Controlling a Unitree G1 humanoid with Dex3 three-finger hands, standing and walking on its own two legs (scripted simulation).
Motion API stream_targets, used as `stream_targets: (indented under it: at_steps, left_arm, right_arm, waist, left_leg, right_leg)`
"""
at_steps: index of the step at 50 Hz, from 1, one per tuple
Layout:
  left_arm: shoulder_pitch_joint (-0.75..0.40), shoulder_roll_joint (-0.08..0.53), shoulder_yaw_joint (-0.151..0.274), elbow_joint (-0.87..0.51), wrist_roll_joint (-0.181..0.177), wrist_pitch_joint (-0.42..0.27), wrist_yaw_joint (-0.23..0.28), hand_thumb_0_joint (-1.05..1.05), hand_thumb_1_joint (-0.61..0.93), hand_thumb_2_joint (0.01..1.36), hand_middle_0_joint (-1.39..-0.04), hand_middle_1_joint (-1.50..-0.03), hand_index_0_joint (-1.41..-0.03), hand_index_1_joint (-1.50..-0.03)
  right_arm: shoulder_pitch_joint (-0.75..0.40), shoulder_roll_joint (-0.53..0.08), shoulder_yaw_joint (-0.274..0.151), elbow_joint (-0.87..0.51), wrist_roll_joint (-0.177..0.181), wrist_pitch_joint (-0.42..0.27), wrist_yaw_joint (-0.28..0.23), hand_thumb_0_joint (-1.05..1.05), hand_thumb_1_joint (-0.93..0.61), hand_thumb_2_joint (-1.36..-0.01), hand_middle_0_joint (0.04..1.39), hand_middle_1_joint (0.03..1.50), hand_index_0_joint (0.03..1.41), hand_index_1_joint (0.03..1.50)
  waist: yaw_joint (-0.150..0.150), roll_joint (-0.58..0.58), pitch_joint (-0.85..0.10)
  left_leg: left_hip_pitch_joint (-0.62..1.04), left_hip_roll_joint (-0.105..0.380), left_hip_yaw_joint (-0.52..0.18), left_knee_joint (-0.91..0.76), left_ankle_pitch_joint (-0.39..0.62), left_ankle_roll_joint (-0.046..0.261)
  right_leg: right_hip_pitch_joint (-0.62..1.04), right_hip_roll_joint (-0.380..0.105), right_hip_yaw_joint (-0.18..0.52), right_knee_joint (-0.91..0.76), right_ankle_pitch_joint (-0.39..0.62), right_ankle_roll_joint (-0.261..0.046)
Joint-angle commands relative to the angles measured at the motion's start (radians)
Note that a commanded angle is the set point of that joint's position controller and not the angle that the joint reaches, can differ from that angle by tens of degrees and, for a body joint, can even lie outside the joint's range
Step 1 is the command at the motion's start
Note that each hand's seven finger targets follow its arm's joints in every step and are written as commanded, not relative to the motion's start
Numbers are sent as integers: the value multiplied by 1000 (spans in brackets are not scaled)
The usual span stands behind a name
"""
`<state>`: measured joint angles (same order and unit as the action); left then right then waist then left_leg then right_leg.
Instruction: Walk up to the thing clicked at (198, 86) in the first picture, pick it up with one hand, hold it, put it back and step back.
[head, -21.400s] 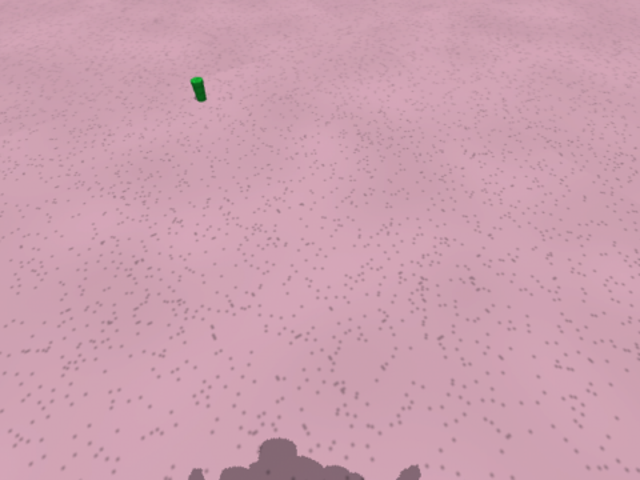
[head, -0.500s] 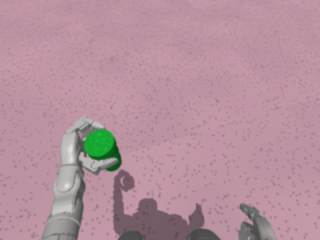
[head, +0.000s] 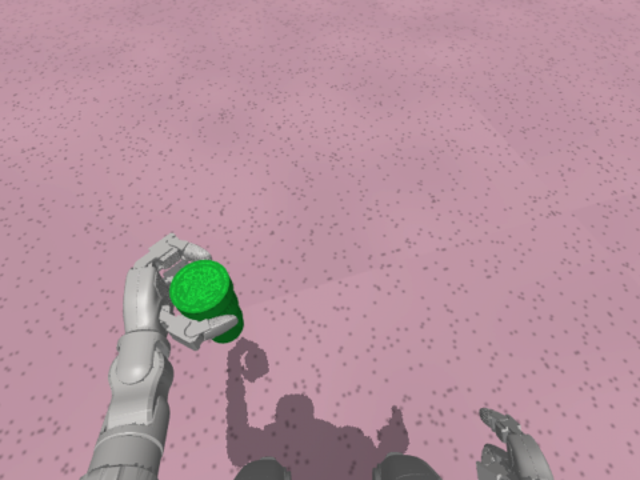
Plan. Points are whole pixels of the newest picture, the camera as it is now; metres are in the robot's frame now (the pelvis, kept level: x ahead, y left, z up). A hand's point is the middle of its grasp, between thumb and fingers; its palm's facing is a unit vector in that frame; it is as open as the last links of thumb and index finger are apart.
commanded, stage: crouch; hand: left
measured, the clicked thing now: (213, 307) +0.32 +0.15 +0.00
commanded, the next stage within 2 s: lower in 1.74 s
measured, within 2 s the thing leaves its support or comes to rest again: neither
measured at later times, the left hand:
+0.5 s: hand (223, 331) +0.36 +0.19 -0.19, palm faces +0.16 -0.99 -0.03, open 10.4 cm
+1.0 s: hand (237, 357) +0.39 +0.20 -0.41, palm faces +0.18 -0.98 -0.04, open 10.4 cm
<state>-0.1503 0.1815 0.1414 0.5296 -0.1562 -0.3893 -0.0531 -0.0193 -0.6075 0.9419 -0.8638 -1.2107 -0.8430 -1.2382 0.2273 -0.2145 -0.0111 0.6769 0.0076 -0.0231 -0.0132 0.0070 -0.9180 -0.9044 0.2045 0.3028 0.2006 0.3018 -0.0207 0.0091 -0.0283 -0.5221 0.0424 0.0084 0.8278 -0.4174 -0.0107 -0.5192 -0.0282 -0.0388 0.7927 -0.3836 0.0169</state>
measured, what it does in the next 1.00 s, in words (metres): lowers itself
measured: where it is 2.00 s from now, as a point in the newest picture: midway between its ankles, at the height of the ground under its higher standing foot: outside the picture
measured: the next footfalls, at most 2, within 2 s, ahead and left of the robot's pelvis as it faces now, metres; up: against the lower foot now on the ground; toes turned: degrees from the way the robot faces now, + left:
none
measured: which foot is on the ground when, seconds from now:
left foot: down 0.00-1.00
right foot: down 0.00-1.00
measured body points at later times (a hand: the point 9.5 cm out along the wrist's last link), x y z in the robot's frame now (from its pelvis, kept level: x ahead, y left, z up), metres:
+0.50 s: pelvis -0.04 +0.00 -0.17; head +0.11 +0.01 +0.26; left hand +0.35 +0.24 -0.18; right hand +0.07 -0.27 -0.29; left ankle +0.00 +0.12 -0.70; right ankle +0.01 -0.13 -0.70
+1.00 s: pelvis -0.09 +0.00 -0.35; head +0.12 +0.04 +0.04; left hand +0.37 +0.25 -0.40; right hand -0.02 -0.27 -0.47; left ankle +0.00 +0.12 -0.70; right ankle +0.01 -0.13 -0.70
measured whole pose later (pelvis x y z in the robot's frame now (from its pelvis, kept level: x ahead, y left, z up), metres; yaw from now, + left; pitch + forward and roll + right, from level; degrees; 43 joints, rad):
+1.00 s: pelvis -0.09 +0.00 -0.35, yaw -3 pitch +32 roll -4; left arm -0.76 0.46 0.49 1.24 -0.04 -0.79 -0.09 -0.03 -0.61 0.96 -0.85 -1.24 -0.83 -1.26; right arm 0.11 -0.27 0.06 0.73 -0.12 0.00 0.10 0.00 -0.93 -0.91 0.21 0.30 0.20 0.30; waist -0.18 -0.02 -0.09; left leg -2.11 0.03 -0.08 2.23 -0.69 -0.02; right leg -2.09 -0.04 -0.04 2.17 -0.64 0.01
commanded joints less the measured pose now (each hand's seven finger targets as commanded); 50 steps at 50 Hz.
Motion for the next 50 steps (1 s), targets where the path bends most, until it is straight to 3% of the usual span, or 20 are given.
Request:
stream_targets:
  at_steps: [1, 4, 7, 10, 11, 13, 15, 21, 25, 27, 29, 30, 32, 35, 37, 38, 42, 45, 47, 50]
  left_arm:
    - [-342, 126, 77, -174, -12, -126, 3, 0, -36, 1204, -1168, -1368, -1194, -1363]
    - [-361, 112, 75, -98, -4, -175, -1, 0, -71, 1222, -1181, -1397, -1212, -1389]
    - [-425, 147, 116, -9, 4, -239, -10, 0, -98, 1215, -1184, -1405, -1217, -1395]
    - [-455, 135, 111, 75, 3, -312, -29, 0, -88, 1224, -1213, -1431, -1249, -1417]
    - [-476, 175, 142, 78, 4, -341, -36, 0, -102, 1224, -1212, -1432, -1247, -1420]
    - [-507, 171, 132, 117, 2, -383, -44, 0, -111, 1215, -1207, -1421, -1240, -1411]
    - [-549, 203, 159, 147, 0, -418, -46, 0, -116, 1198, -1187, -1393, -1215, -1387]
    - [-620, 273, 231, 207, 2, -458, -41, 0, -93, 1233, -1174, -1395, -1198, -1395]
    - [-699, 293, 247, 230, 9, -464, -45, 0, -28, 1250, -1206, -1414, -1227, -1414]
    - [-720, 336, 283, 262, 12, -464, -53, 0, -29, 1258, -1202, -1424, -1227, -1421]
    - [-779, 319, 257, 287, 26, -465, -57, 0, -16, 1263, -1218, -1426, -1240, -1426]
    - [-793, 346, 284, 306, 30, -467, -56, 0, -15, 1265, -1223, -1423, -1242, -1425]
    - [-819, 330, 267, 357, 37, -467, -67, 0, -46, 1255, -1251, -1433, -1269, -1435]
    - [-873, 372, 295, 410, 54, -480, -63, 0, -71, 1241, -1244, -1428, -1266, -1427]
    - [-835, 373, 318, 491, 64, -484, -60, 0, -60, 1253, -1263, -1450, -1290, -1445]
    - [-893, 416, 334, 446, 66, -498, -55, 0, -75, 1252, -1265, -1448, -1289, -1445]
    - [-954, 468, 358, 458, 81, -509, -51, 0, -92, 1284, -1299, -1495, -1325, -1493]
    - [-1004, 539, 394, 440, 95, -517, -43, 0, -33, 1291, -1291, -1485, -1312, -1485]
    - [-1034, 521, 371, 451, 99, -512, -40, 0, -45, 1292, -1276, -1476, -1293, -1480]
    - [-1069, 586, 408, 472, 107, -508, -29, 0, -43, 1279, -1279, -1474, -1301, -1473]
  right_arm:
    - [-10, -140, -57, -94, -12, -40, 0, 0, -908, -907, 200, 300, 200, 300]
    - [-4, -143, -61, -84, -22, -43, 10, 0, -906, -906, 200, 300, 200, 300]
    - [2, -153, -68, -71, -31, -48, 21, 0, -904, -904, 200, 300, 200, 300]
    - [3, -159, -68, -84, -40, -51, 31, 0, -902, -901, 199, 300, 200, 300]
    - [6, -162, -66, -82, -45, -55, 35, 0, -904, -902, 199, 300, 200, 300]
    - [13, -173, -61, -82, -52, -59, 44, 0, -904, -902, 199, 300, 200, 300]
    - [22, -183, -58, -81, -53, -57, 44, 0, -904, -902, 199, 300, 200, 300]
    - [22, -207, -55, -71, -67, -37, 53, 0, -904, -906, 199, 300, 200, 300]
    - [25, -215, -62, -56, -74, -23, 58, 0, -910, -907, 200, 300, 200, 300]
    - [26, -220, -58, -46, -78, -17, 61, 0, -914, -909, 200, 300, 200, 300]
    - [39, -224, -58, -34, -84, -17, 66, 0, -916, -909, 200, 300, 200, 300]
    - [38, -224, -55, -28, -86, -14, 66, 0, -918, -910, 200, 300, 200, 300]
    - [43, -226, -47, -20, -93, -15, 72, 0, -918, -910, 200, 300, 200, 300]
    - [46, -235, -38, -7, -105, -13, 82, 0, -918, -910, 200, 300, 200, 300]
    - [36, -243, -31, -5, -110, -11, 88, 0, -916, -908, 200, 300, 200, 300]
    - [34, -241, -27, -6, -114, -11, 90, 0, -918, -909, 200, 300, 200, 300]
    - [23, -255, -17, -6, -122, -7, 96, 0, -922, -910, 200, 300, 200, 300]
    - [41, -272, -9, 6, -128, 2, 97, 0, -920, -912, 200, 300, 199, 300]
    - [31, -273, -3, 7, -132, 4, 98, 0, -918, -913, 200, 300, 199, 300]
    - [35, -288, 15, 15, -142, 10, 96, 0, -915, -911, 200, 300, 199, 300]
  waist:
    - [-18, -18, -237]
    - [-31, -15, -270]
    - [-36, -7, -257]
    - [-56, -15, -357]
    - [-46, 33, -400]
    - [-52, 59, -495]
    - [-53, 63, -572]
    - [-42, 85, -700]
    - [-78, 38, -757]
    - [-76, 69, -786]
    - [-106, 54, -785]
    - [-103, 53, -783]
    - [-114, 79, -801]
    - [-118, 128, -766]
    - [-117, 123, -716]
    - [-119, 120, -744]
    - [-132, 155, -760]
    - [-140, 208, -807]
    - [-161, 193, -789]
    - [-175, 194, -770]
  left_leg:
    - [38, -29, -10, -64, 236, 20]
    - [-11, -30, -9, 1, 228, 22]
    - [-131, -31, -23, 80, 144, 16]
    - [-254, -39, -23, 204, 79, 21]
    - [-280, -40, -29, 250, 88, 17]
    - [-321, -37, -47, 338, 131, 14]
    - [-398, -39, -48, 427, 141, 20]
    - [-610, -42, -49, 602, 131, 22]
    - [-758, -39, -44, 714, 67, 32]
    - [-781, -42, -50, 758, 64, 31]
    - [-834, -38, -52, 805, 44, 30]
    - [-856, -39, -56, 824, 30, 30]
    - [-878, -40, -55, 870, 44, 27]
    - [-945, -41, -54, 923, -8, 19]
    - [-986, -40, -64, 944, -62, 15]
    - [-1041, -43, -49, 971, -105, 18]
    - [-1093, -43, -38, 1039, -161, 21]
    - [-1083, -40, -46, 1074, -138, 14]
    - [-1132, -40, -43, 1110, -174, 18]
    - [-1187, -40, -42, 1160, -195, 21]
  right_leg:
    - [55, 23, -6, -57, 260, -22]
    - [-15, 20, 5, 0, 256, -24]
    - [-147, 23, 7, 93, 166, -32]
    - [-266, 24, 15, 204, 113, -33]
    - [-321, 25, 13, 255, 108, -37]
    - [-428, 27, 2, 352, 111, -45]
    - [-492, 24, 8, 424, 118, -45]
    - [-624, 19, 31, 603, 109, -48]
    - [-669, 19, 54, 671, 79, -38]
    - [-733, 21, 41, 732, 64, -43]
    - [-781, 20, 37, 770, 44, -42]
    - [-820, 22, 30, 796, 28, -45]
    - [-878, 24, 18, 851, 28, -49]
    - [-1006, 26, -8, 934, -34, -58]
    - [-1088, 25, -30, 984, -82, -60]
    - [-1063, 26, -20, 991, -111, -56]
    - [-1119, 25, -25, 1060, -144, -52]
    - [-1156, 23, -41, 1125, -125, -53]
    - [-1170, 24, -43, 1142, -150, -50]
    - [-1185, 24, -50, 1173, -157, -42]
